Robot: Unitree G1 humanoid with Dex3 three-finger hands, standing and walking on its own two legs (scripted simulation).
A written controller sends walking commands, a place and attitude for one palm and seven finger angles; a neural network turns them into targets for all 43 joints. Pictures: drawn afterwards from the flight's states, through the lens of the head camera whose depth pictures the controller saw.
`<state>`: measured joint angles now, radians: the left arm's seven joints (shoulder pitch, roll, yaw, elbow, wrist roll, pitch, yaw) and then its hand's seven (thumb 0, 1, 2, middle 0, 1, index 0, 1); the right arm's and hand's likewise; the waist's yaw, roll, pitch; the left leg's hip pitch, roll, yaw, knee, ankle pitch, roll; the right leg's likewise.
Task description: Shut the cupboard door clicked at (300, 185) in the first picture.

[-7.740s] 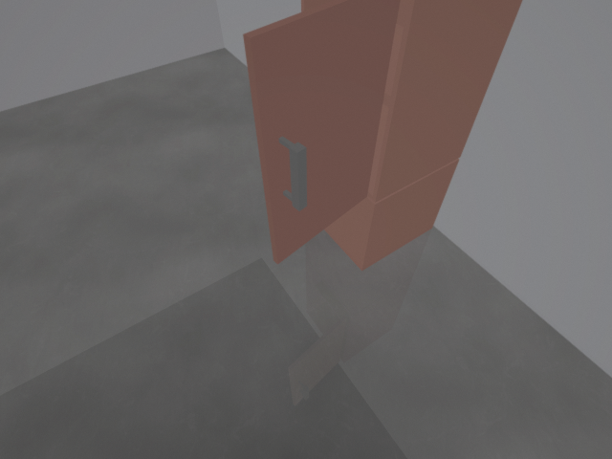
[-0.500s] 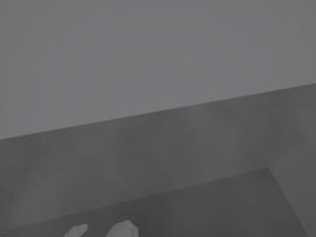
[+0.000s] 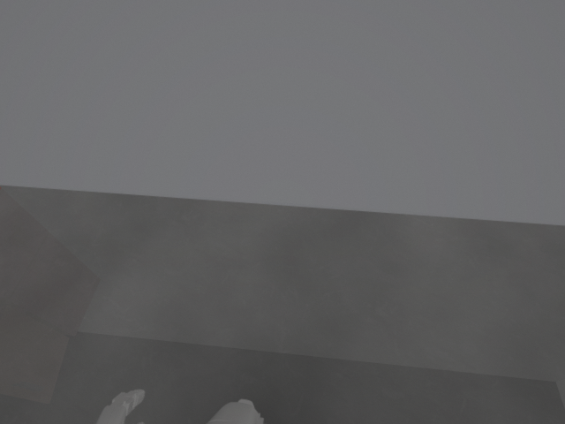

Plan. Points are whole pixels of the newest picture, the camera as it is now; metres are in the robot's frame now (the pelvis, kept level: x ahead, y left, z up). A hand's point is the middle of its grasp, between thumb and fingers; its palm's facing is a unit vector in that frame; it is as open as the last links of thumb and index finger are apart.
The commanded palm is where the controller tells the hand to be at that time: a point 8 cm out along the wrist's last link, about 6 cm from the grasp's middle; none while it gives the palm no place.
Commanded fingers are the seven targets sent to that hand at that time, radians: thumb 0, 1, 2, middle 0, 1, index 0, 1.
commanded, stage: walk to a spot facing it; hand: left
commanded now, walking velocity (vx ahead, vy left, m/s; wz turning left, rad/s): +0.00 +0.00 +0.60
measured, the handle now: out of the picture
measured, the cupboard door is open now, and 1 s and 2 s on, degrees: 100 100 100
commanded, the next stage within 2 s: none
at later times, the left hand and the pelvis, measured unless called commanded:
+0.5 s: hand out of the picture +0.05 +0.23 -0.15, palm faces +0.33 -0.91 -0.24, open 7.4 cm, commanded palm none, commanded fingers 0.00 0.90 0.90 -0.20 -0.30 -0.20 -0.30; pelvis +0.03 +0.00 +0.01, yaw +18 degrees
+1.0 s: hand out of the picture +0.01 +0.13 -0.16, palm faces +0.67 -0.72 -0.18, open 7.4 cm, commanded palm none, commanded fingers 0.00 0.90 0.90 -0.20 -0.30 -0.20 -0.30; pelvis +0.18 +0.04 +0.00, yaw +40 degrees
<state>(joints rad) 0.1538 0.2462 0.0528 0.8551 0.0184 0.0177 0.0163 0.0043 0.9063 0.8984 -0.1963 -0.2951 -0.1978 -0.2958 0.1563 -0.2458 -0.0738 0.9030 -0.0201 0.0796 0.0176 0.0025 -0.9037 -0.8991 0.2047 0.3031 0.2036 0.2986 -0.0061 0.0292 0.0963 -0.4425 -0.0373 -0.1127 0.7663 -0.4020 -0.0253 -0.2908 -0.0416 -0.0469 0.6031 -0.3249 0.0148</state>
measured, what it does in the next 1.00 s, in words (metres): walks ahead, turning left: left foot, then right foot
